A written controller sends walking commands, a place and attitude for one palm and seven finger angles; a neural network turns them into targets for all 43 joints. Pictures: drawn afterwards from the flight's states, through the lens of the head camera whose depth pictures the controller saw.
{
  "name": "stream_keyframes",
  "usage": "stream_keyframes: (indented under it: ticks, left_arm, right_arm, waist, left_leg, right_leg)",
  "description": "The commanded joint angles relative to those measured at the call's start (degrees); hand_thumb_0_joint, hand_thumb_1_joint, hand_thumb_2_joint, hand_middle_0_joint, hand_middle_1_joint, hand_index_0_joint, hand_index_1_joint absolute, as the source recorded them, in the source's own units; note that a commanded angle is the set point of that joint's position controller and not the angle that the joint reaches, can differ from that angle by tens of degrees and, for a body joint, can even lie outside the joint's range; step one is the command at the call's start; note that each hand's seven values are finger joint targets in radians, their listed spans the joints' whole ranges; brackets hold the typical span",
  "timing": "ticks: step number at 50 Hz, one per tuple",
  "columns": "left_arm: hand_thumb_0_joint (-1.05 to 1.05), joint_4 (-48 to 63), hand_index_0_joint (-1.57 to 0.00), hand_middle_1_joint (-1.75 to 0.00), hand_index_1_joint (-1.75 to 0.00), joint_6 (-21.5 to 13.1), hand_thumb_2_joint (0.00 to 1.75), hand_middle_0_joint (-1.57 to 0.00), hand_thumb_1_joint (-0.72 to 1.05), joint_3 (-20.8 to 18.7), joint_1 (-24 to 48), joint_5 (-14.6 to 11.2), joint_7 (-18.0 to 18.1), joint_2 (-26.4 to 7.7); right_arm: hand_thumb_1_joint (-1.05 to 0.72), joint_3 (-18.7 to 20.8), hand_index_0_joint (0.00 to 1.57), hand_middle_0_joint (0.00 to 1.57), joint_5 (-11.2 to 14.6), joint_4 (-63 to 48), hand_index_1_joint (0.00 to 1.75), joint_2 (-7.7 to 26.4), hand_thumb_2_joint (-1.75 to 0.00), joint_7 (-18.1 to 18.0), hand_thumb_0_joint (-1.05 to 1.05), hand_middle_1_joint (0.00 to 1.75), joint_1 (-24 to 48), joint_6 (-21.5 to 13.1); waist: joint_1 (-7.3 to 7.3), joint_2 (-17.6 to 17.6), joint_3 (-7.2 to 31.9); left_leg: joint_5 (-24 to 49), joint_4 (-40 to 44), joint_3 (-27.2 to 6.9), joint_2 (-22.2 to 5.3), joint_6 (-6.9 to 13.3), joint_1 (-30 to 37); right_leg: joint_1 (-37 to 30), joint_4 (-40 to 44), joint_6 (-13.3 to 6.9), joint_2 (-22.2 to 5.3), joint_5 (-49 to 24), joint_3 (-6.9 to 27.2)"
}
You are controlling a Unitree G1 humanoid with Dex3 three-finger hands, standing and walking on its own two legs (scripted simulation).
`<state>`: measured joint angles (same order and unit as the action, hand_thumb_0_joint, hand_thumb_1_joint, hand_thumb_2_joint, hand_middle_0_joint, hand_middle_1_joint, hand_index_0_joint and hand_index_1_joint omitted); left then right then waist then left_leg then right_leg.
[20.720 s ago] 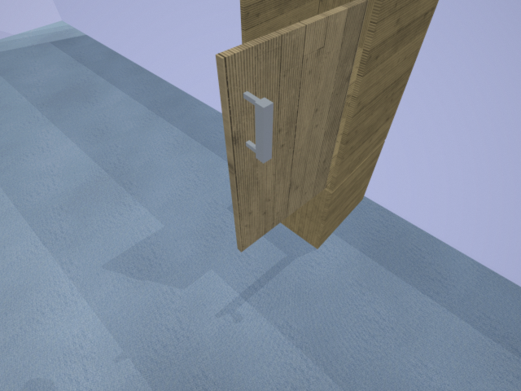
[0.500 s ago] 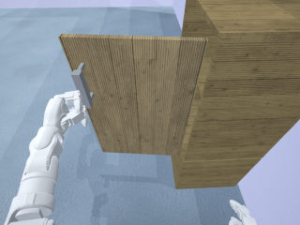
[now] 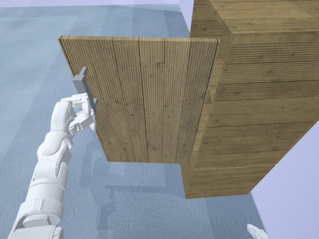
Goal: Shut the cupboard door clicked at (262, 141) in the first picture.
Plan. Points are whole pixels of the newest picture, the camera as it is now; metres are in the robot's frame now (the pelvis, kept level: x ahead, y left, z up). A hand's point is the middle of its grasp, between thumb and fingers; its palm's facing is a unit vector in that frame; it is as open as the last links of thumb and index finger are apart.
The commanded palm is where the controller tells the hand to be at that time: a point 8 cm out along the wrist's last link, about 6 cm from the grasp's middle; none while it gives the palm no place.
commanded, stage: push the door shut along its arc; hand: left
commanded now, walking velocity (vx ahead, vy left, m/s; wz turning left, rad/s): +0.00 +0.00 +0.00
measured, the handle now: (88, 91) +0.47 +0.22 +0.12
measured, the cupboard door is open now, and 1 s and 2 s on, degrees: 84 71 56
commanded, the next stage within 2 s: pull the fist back off the door in 1.92 s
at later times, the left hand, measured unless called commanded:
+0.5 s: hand (96, 103) +0.42 +0.18 +0.12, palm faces -0.06 -1.00 -0.02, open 3.1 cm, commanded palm +0.42 +0.22 +0.12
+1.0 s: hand (110, 88) +0.48 +0.16 +0.12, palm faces -0.23 -0.97 +0.00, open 3.1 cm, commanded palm +0.48 +0.20 +0.12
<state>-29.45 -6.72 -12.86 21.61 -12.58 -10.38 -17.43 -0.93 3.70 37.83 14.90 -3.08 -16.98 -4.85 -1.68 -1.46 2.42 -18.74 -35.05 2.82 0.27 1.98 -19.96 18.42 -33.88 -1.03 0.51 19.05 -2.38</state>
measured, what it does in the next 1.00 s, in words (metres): stands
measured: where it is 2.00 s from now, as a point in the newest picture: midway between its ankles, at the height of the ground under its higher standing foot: outside the picture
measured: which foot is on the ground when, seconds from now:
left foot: down 0.00-1.00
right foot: down 0.00-1.00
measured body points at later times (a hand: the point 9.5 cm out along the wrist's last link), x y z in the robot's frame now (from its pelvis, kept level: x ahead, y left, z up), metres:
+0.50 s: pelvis -0.01 -0.01 -0.01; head +0.03 -0.01 +0.44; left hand +0.42 +0.24 +0.13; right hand +0.08 -0.27 -0.12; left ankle -0.01 +0.09 -0.73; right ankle -0.02 -0.11 -0.73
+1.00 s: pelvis -0.01 +0.00 -0.01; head +0.07 +0.01 +0.43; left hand +0.49 +0.21 +0.13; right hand -0.01 -0.28 -0.13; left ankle -0.01 +0.09 -0.73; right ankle -0.02 -0.11 -0.73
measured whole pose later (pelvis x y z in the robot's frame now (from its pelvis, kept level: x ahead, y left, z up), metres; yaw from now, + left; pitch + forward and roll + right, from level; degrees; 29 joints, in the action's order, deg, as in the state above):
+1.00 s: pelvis -0.01 +0.00 -0.01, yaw +0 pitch +12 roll -1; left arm -68.3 -13.4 -16.0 55.3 -9.4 -25.2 -29.6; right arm -1.1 1.8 40.3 17.1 -3.1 -23.5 -2.3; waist -9.3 -1.0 3.1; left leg -20.2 -42.3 2.4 -0.4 2.2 -34.1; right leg 32.0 -40.0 -1.1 1.0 19.9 -2.8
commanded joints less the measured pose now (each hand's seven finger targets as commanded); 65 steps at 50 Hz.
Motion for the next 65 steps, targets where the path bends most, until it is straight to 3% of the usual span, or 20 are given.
stream_keyframes:
  ticks: [1, 4, 6, 9, 11, 14, 16, 19, 20, 24, 30, 34, 40, 42, 46, 47, 56, 59, 63, 65]
  left_arm:
    - [0.00, 9.7, -1.30, -1.50, -1.50, -3.5, 0.90, -1.30, 0.90, -2.9, 25.4, -0.7, 0.0, -11.8]
    - [0.00, 10.1, -1.30, -1.50, -1.50, -4.2, 0.90, -1.30, 0.90, -5.0, 24.9, -0.1, -0.1, -14.9]
    - [0.00, 10.2, -1.30, -1.50, -1.50, -4.7, 0.90, -1.30, 0.90, -2.2, 28.5, -0.3, -1.2, -12.4]
    - [0.00, 4.5, -1.30, -1.50, -1.50, -4.9, 0.90, -1.30, 0.90, -3.9, 30.8, -0.5, -2.4, -15.0]
    - [0.00, 3.1, -1.30, -1.50, -1.50, -5.1, 0.90, -1.30, 0.90, -2.3, 33.9, -0.6, -3.4, -13.4]
    - [0.00, -1.1, -1.30, -1.50, -1.50, -5.6, 0.90, -1.30, 0.90, -3.4, 34.3, -0.3, -4.4, -15.6]
    - [0.00, -3.9, -1.30, -1.50, -1.50, -6.0, 0.90, -1.30, 0.90, -1.3, 39.1, -0.4, -5.4, -13.7]
    - [0.00, -7.8, -1.30, -1.50, -1.50, -7.3, 0.90, -1.30, 0.90, -2.5, 42.5, -0.1, -6.3, -16.4]
    - [0.00, -9.4, -1.30, -1.50, -1.50, -7.5, 0.90, -1.30, 0.90, 0.2, 44.8, 0.0, -7.1, -13.7]
    - [0.00, -12.9, -1.30, -1.50, -1.50, -9.4, 0.90, -1.30, 0.90, -2.1, 49.5, 0.2, -8.7, -17.6]
    - [0.00, -18.4, -1.30, -1.50, -1.50, -10.4, 0.90, -1.30, 0.90, -1.6, 55.4, 0.3, -10.9, -18.0]
    - [0.00, -20.6, -1.30, -1.50, -1.50, -11.2, 0.90, -1.30, 0.90, -4.4, 55.9, 0.9, -12.1, -22.3]
    - [0.00, -22.7, -1.30, -1.50, -1.50, -11.5, 0.90, -1.30, 0.90, -5.8, 58.9, 1.7, -13.9, -25.1]
    - [0.00, -23.8, -1.30, -1.50, -1.50, -11.1, 0.90, -1.30, 0.90, -4.2, 60.2, 1.7, -14.6, -23.1]
    - [0.00, -24.7, -1.30, -1.50, -1.50, -10.9, 0.90, -1.30, 0.90, -5.3, 63.5, 2.0, -15.3, -24.8]
    - [0.00, -25.7, -1.30, -1.50, -1.50, -10.5, 0.90, -1.30, 0.90, -3.2, 64.0, 2.0, -15.4, -22.4]
    - [0.00, -29.5, -1.30, -1.50, -1.50, -9.8, 0.90, -1.30, 0.90, -5.8, 70.7, 3.6, -15.9, -27.2]
    - [0.00, -29.9, -1.30, -1.50, -1.50, -10.0, 0.90, -1.30, 0.90, -3.6, 73.0, 3.4, -16.8, -24.7]
    - [0.00, -33.1, -1.30, -1.50, -1.50, -8.7, 0.90, -1.30, 0.90, -5.7, 74.3, 3.9, -17.2, -27.4]
    - [0.00, -33.0, -1.30, -1.50, -1.50, -8.6, 0.90, -1.30, 0.90, -4.1, 75.5, 4.1, -17.2, -25.9]
  right_arm:
    - [-0.90, 2.4, 0.20, 0.20, 0.5, -7.5, 0.30, 8.1, -0.90, -0.7, 0.00, 0.30, 3.2, -2.2]
    - [-0.90, 2.5, 0.20, 0.20, 0.1, -7.8, 0.30, 8.4, -0.90, -0.7, 0.00, 0.30, 3.0, -2.0]
    - [-0.90, 2.3, 0.20, 0.20, 0.3, -8.0, 0.30, 8.0, -0.90, -0.5, 0.00, 0.30, 2.8, -1.9]
    - [-0.90, 2.3, 0.20, 0.20, 0.3, -7.1, 0.30, 8.7, -0.90, -0.9, 0.00, 0.30, 2.1, -1.3]
    - [-0.90, 2.3, 0.20, 0.20, 0.4, -7.2, 0.30, 8.5, -0.90, -0.8, 0.00, 0.30, 2.0, -1.3]
    - [-0.90, 2.3, 0.20, 0.20, 0.2, -6.9, 0.30, 9.0, -0.90, -0.8, 0.00, 0.30, 1.0, -0.7]
    - [-0.90, 2.3, 0.20, 0.20, 0.3, -6.5, 0.30, 8.9, -0.90, -0.7, 0.00, 0.30, 0.5, -0.6]
    - [-0.90, 2.5, 0.20, 0.20, 0.1, -5.7, 0.30, 9.7, -0.90, -1.0, 0.00, 0.30, -1.0, -0.3]
    - [-0.90, 2.3, 0.20, 0.20, 0.2, -5.6, 0.30, 9.5, -0.90, -0.9, 0.00, 0.30, -1.2, -0.4]
    - [-0.90, 2.8, 0.20, 0.20, -0.3, -4.2, 0.30, 10.4, -0.90, -0.9, 0.00, 0.30, -3.5, -0.3]
    - [-0.90, 2.8, 0.20, 0.20, -0.6, -3.1, 0.30, 10.9, -0.90, -0.9, 0.00, 0.30, -5.5, -0.3]
    - [-0.90, 3.0, 0.20, 0.20, -1.0, -2.9, 0.30, 11.4, -0.90, -0.9, 0.00, 0.30, -7.4, 0.2]
    - [-0.90, 3.1, 0.20, 0.20, -1.3, -2.7, 0.30, 11.9, -0.90, -0.8, 0.00, 0.30, -9.3, 0.7]
    - [-0.90, 3.1, 0.20, 0.20, -1.4, -2.8, 0.30, 11.8, -0.90, -0.6, 0.00, 0.30, -9.7, 0.7]
    - [-0.90, 3.4, 0.20, 0.20, -1.6, -2.0, 0.30, 12.4, -0.90, -0.8, 0.00, 0.30, -11.3, 1.0]
    - [-0.90, 3.2, 0.20, 0.20, -1.7, -2.0, 0.30, 12.1, -0.90, -0.7, 0.00, 0.30, -11.4, 1.0]
    - [-0.90, 3.4, 0.20, 0.20, -2.4, -0.9, 0.30, 13.1, -0.90, -0.7, 0.00, 0.30, -14.2, 1.3]
    - [-0.90, 3.3, 0.20, 0.20, -2.5, -0.6, 0.30, 13.0, -0.90, -0.8, 0.00, 0.30, -14.7, 1.2]
    - [-0.90, 3.4, 0.20, 0.20, -2.8, -0.4, 0.30, 13.6, -0.90, -0.7, 0.00, 0.30, -15.6, 1.3]
    - [-0.90, 3.2, 0.20, 0.20, -2.9, -0.2, 0.30, 13.4, -0.90, -0.8, 0.00, 0.30, -15.7, 1.5]
  waist:
    - [-1.34, 0.7, 13.2]
    - [-0.38, -0.4, 15.9]
    - [-1.42, -1.3, 16.7]
    - [-1.91, 1.2, 14.1]
    - [-2.43, -0.5, 14.9]
    - [-2.34, -0.4, 15.2]
    - [-3.58, 0.3, 14.3]
    - [-4.17, 1.4, 14.6]
    - [-5.16, 0.8, 14.3]
    - [-5.43, 0.2, 18.4]
    - [-7.24, -0.9, 18.4]
    - [-7.04, -0.2, 21.0]
    - [-7.59, -2.7, 22.3]
    - [-8.27, -2.9, 21.6]
    - [-9.06, -3.5, 23.3]
    - [-9.59, -4.1, 22.6]
    - [-10.80, -4.3, 24.7]
    - [-11.68, -5.9, 26.0]
    - [-12.09, -3.5, 25.4]
    - [-12.31, -5.6, 26.2]
  left_leg:
    - [14.6, 4.3, -3.7, -1.0, -0.3, 8.5]
    - [17.1, 3.8, -3.9, -0.9, -0.2, 9.9]
    - [18.6, 3.3, -3.8, -0.9, -0.3, 10.9]
    - [15.5, 3.4, -4.0, -0.8, -0.1, 8.8]
    - [15.7, 3.0, -3.8, -0.6, -0.2, 9.5]
    - [16.0, 2.3, -3.9, -0.5, -0.1, 8.8]
    - [14.5, 2.3, -4.2, -0.5, -0.1, 8.2]
    - [13.0, 1.8, -4.3, -0.5, 0.2, 6.9]
    - [12.6, 1.5, -4.2, -0.4, 0.2, 7.0]
    - [14.1, 0.2, -4.8, -0.4, 0.3, 7.8]
    - [13.3, -0.9, -4.8, -0.4, 0.4, 6.2]
    - [14.6, -1.7, -4.9, -0.6, 0.5, 5.1]
    - [16.6, -2.8, -4.9, -0.6, 0.5, 4.5]
    - [15.4, -2.9, -5.1, -0.7, 0.4, 4.6]
    - [17.2, -3.9, -5.6, -1.0, 0.4, 5.7]
    - [16.8, -4.0, -5.8, -1.0, 0.3, 5.9]
    - [18.1, -6.2, -6.3, -1.2, 0.2, 4.7]
    - [20.5, -7.1, -6.8, -1.2, 0.2, 6.8]
    - [18.0, -7.8, -7.1, -1.4, 0.2, 4.1]
    - [20.5, -8.4, -7.2, -1.4, 0.1, 5.6]
  right_leg:
    - [-0.4, 4.1, -0.3, -0.1, -15.8, 0.9]
    - [-2.1, 3.6, -0.7, -0.2, -17.6, 1.1]
    - [-1.4, 3.2, -0.6, -0.2, -19.3, 1.1]
    - [-0.4, 3.8, -0.6, -0.2, -16.7, 1.2]
    - [0.6, 3.4, -0.6, -0.3, -17.5, 1.3]
    - [0.5, 3.1, -0.7, -0.4, -17.6, 1.5]
    - [2.6, 2.9, -0.7, -0.3, -16.4, 1.3]
    - [3.1, 2.7, -0.6, -0.3, -14.9, 1.5]
    - [4.4, 2.5, -0.6, -0.3, -14.8, 1.5]
    - [4.7, 1.4, -0.7, -0.2, -15.6, 1.7]
    - [7.7, 0.6, -0.5, 0.0, -15.1, 1.9]
    - [6.5, -0.1, -0.5, 0.0, -16.3, 2.1]
    - [7.7, -1.1, -0.5, 0.4, -18.5, 2.1]
    - [9.7, -0.9, -0.5, 0.6, -16.7, 1.9]
    - [11.8, -1.5, -0.5, 0.9, -17.2, 1.7]
    - [13.1, -1.4, -0.5, 1.0, -16.2, 1.4]
    - [16.0, -3.0, -0.5, 1.3, -16.5, 1.4]
    - [18.4, -3.7, -0.7, 1.6, -16.6, 0.9]
    - [19.3, -3.9, -0.5, 1.7, -15.0, 1.0]
    - [20.7, -4.6, -0.6, 2.0, -15.8, 0.6]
